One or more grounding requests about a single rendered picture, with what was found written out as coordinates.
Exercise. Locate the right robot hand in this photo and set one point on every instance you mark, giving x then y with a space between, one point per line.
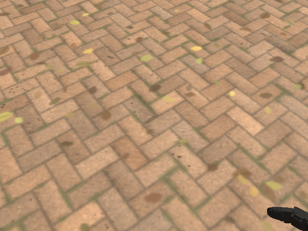
295 216

